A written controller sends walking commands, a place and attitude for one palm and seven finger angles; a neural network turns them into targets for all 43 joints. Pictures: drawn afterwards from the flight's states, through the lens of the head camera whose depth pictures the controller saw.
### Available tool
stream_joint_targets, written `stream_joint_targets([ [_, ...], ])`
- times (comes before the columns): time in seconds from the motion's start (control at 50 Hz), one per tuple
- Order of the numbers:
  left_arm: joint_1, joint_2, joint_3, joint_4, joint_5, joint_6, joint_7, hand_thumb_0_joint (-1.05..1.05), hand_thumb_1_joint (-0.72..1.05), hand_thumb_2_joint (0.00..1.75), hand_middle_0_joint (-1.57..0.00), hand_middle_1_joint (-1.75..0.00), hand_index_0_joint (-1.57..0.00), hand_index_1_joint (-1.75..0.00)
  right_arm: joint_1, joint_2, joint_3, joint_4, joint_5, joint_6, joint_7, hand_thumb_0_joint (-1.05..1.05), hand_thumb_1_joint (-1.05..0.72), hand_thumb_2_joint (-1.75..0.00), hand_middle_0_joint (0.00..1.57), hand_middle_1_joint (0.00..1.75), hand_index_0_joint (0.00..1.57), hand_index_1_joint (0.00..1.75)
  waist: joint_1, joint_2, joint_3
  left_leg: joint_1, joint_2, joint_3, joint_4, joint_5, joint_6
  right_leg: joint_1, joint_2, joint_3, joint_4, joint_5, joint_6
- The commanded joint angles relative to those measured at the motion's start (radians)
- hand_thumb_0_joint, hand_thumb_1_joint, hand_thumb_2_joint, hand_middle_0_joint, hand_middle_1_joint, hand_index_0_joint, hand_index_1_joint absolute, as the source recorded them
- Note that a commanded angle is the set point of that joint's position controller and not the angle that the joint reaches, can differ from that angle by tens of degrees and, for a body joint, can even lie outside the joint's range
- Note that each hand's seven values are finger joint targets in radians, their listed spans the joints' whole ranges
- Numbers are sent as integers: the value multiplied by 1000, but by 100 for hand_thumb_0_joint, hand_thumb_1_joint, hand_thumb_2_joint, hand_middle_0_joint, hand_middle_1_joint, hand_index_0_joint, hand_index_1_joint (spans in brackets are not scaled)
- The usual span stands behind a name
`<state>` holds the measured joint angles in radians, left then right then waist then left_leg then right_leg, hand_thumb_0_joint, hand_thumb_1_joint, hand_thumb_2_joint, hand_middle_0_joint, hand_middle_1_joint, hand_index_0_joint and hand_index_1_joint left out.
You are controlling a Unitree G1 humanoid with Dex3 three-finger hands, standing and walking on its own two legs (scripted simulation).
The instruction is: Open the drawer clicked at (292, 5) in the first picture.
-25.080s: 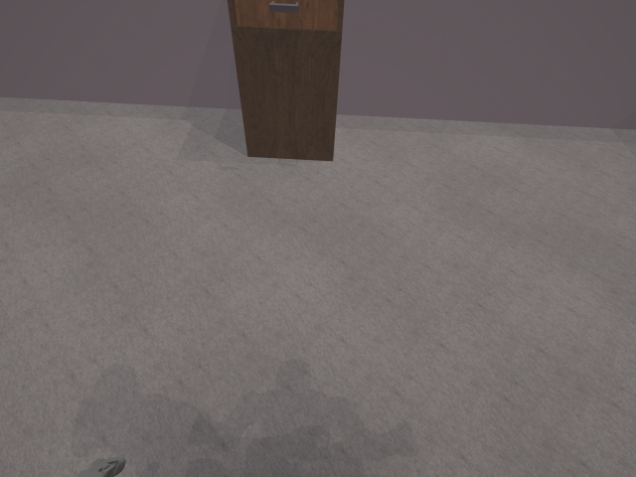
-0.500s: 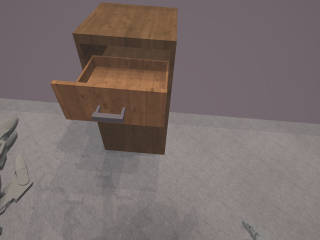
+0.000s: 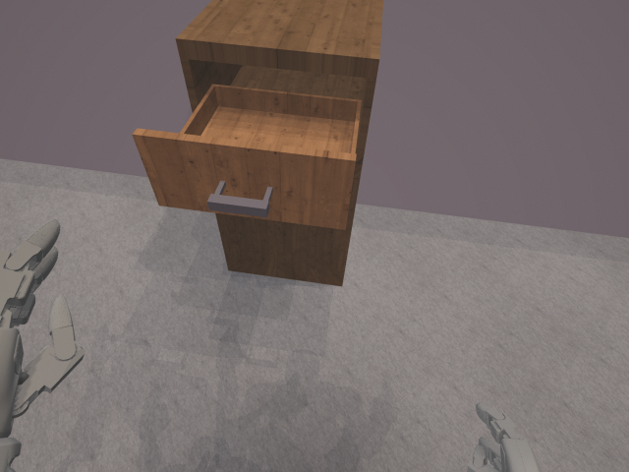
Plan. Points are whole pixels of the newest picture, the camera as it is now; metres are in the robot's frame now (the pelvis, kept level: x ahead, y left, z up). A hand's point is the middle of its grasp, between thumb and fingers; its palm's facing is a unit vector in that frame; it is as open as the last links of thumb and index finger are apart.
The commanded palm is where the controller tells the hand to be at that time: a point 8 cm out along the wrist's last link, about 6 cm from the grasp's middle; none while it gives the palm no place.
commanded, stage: let the arm hang, fingers relaxed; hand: left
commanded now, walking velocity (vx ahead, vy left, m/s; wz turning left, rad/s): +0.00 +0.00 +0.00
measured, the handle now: (242, 197) +0.58 +0.16 -0.02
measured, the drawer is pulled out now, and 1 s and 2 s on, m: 0.30 0.30 0.30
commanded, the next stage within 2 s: look to check the result in 1.08 s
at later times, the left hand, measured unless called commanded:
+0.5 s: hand out of the picture -0.02 +0.18 -0.17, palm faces +0.07 -0.97 -0.22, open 7.2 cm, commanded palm none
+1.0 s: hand out of the picture +0.01 +0.17 -0.17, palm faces +0.05 -0.98 -0.17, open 7.4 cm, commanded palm none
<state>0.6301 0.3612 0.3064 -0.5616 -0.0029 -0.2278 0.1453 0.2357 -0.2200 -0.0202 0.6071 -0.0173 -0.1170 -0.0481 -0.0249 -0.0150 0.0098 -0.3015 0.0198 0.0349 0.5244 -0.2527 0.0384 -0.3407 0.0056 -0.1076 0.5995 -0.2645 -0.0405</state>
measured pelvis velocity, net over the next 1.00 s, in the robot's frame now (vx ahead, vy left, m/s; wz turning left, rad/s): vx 0.00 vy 0.00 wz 0.01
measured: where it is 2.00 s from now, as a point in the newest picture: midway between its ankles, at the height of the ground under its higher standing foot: outside the picture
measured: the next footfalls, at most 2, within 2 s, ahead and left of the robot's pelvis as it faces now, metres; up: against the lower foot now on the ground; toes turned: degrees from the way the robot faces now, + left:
none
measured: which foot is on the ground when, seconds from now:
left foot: down 0.00-1.00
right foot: down 0.00-1.00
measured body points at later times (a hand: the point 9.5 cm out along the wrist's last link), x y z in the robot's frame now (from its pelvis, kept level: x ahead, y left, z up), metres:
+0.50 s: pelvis +0.00 -0.01 +0.01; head +0.04 +0.00 +0.46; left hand -0.03 +0.24 -0.15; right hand +0.00 -0.24 -0.14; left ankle +0.03 +0.12 -0.73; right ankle +0.02 -0.12 -0.73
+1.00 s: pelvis +0.00 +0.00 +0.01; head +0.02 +0.01 +0.46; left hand +0.01 +0.22 -0.15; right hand -0.01 -0.20 -0.15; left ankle +0.03 +0.12 -0.73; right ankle +0.02 -0.12 -0.73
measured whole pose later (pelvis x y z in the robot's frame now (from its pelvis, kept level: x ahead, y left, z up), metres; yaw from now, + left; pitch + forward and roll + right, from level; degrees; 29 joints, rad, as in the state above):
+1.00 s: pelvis +0.00 +0.00 +0.01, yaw +1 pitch -2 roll +0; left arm 0.27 0.14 0.03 1.11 0.01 0.01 0.03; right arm 0.31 -0.10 -0.02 1.11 -0.02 0.00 -0.03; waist -0.01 -0.01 0.06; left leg -0.21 -0.01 -0.01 0.45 -0.20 0.01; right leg -0.19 0.02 0.05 0.43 -0.21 0.00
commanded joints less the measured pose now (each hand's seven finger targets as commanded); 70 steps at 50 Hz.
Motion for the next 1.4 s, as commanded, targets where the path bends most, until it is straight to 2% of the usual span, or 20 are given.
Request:
stream_joint_targets([
  [0.0,-192,-103,-218,610,45,232,-121,0,90,90,-20,-30,-20,-30,21,-141,-59,30,-23,32,54,0,-90,-90,20,30,20,30,-42,74,-88,11,283,-429,-117,321,186,-214,-29,156,432,-282,37],
  [0.02,-225,-105,-227,655,43,229,-126,0,90,90,-20,-30,-20,-30,19,-142,-49,22,-32,33,46,0,-90,-90,20,30,20,30,-30,0,-130,84,264,-392,-72,495,194,-222,-22,157,441,-300,40],
  [0.06,-294,-100,-242,773,38,231,-132,0,90,90,-20,-30,-20,-30,17,-157,-40,38,-36,51,41,0,-90,-90,20,30,20,30,-12,-26,-144,167,226,-285,-40,714,176,-187,-7,132,366,-278,47],
  [0.1,-323,-84,-243,927,28,238,-132,0,90,90,-20,-30,-20,-30,-17,-149,-29,73,-26,76,38,0,-90,-90,20,30,20,30,16,83,-108,118,184,-192,-55,690,128,-50,-2,111,190,-167,47],
  [0.12,-305,-64,-238,1012,25,239,-133,0,90,90,-20,-30,-20,-30,-35,-140,-24,94,-17,88,35,0,-90,-90,20,30,20,30,38,114,-91,35,153,-162,-49,550,96,88,-3,115,50,-83,47],
  [0.14,-266,-29,-230,1095,27,234,-133,0,90,90,-20,-30,-20,-30,-52,-119,-18,111,-6,97,33,0,-90,-90,20,30,20,30,64,80,-86,-37,83,-120,0,322,44,204,-25,186,-97,74,40],
  [0.16,-250,35,-224,1164,33,228,-130,0,90,90,-20,-30,-20,-30,-48,-69,-13,117,8,103,35,0,-90,-90,20,30,20,30,57,-61,-53,-127,-18,-49,74,-17,-11,225,-158,375,-212,147,1],
  [0.18,-282,83,-230,1211,32,231,-136,0,90,90,-20,-30,-20,-30,-26,-65,-13,129,12,114,41,0,-90,-90,20,30,20,30,33,-55,-1,-91,-44,-19,109,-186,-28,106,-262,458,-299,20,-66],
  [0.2,-333,75,-237,1241,28,231,-136,0,90,90,-20,-30,-20,-30,-27,-66,-18,152,5,130,38,0,-90,-90,20,30,20,30,24,-106,22,-37,-42,-25,149,-179,-31,23,-236,472,-348,-86,-89],
  [0.22,-372,44,-243,1286,22,229,-133,0,90,90,-20,-30,-20,-30,-20,-64,-19,186,0,135,35,0,-90,-90,20,30,20,30,17,-149,62,-30,-32,-47,157,-132,-26,16,-195,442,-353,-58,-93],
  [0.24,-385,15,-248,1326,18,226,-131,0,90,90,-20,-30,-20,-30,8,-62,-19,217,1,132,32,0,-90,-90,20,30,20,30,5,-130,53,9,-22,-55,131,-75,-23,29,-169,403,-334,2,-92],
  [0.28,-381,-50,-237,1379,18,221,-123,0,90,90,-20,-30,-20,-30,61,-30,-17,274,-3,123,22,0,-90,-90,20,30,20,30,-11,13,-14,121,3,-80,2,73,-16,44,-120,320,-269,75,-66],
  [0.3,-368,-60,-243,1409,15,222,-121,0,90,90,-20,-30,-20,-30,60,-30,-14,298,-1,118,20,0,-90,-90,20,30,20,30,-1,103,-24,146,27,-106,-51,132,-13,53,-80,277,-238,81,-46],
  [0.32,-357,-69,-246,1434,13,228,-121,0,90,90,-20,-30,-20,-30,61,-31,-12,317,-2,118,16,0,-90,-90,20,30,20,30,9,155,-9,102,53,-136,-92,77,-3,77,-53,249,-237,21,-31],
  [0.34,-346,-69,-247,1466,12,232,-124,0,90,90,-20,-30,-20,-30,59,-27,-13,335,-1,118,14,0,-90,-90,20,30,20,30,19,146,8,73,60,-148,-124,37,4,100,-43,233,-236,11,-25],
  [0.4,-312,-81,-259,1542,9,229,-124,0,90,90,-20,-30,-20,-30,84,-26,-14,374,3,114,7,0,-90,-90,20,30,20,30,27,51,10,84,64,-144,-148,62,6,134,-43,223,-251,61,-21],
  [0.44,-303,-89,-266,1577,9,228,-122,0,90,90,-20,-30,-20,-30,106,-23,-11,405,6,113,5,0,-90,-90,20,30,20,30,23,37,7,100,61,-135,-151,74,5,143,-50,221,-261,71,-18],
  [0.76,-278,-119,-273,1658,13,231,-111,0,90,90,-20,-30,-20,-30,145,17,-11,485,6,118,4,0,-90,-90,20,30,20,30,23,43,110,67,55,-132,-196,-33,0,89,-47,216,-268,-5,-9],
  [1.04,-281,-132,-269,1654,13,225,-110,0,90,90,-20,-30,-20,-30,153,28,-12,482,6,110,1,0,-90,-90,20,30,20,30,19,45,71,103,60,-130,-188,42,3,109,-51,211,-250,67,-7],
  [1.38,-285,-134,-269,1667,13,223,-108,0,90,90,-20,-30,-20,-30,133,25,-13,486,7,115,2,0,-90,-90,20,30,20,30,15,29,93,118,54,-116,-177,38,-5,88,-55,223,-271,43,-7],
])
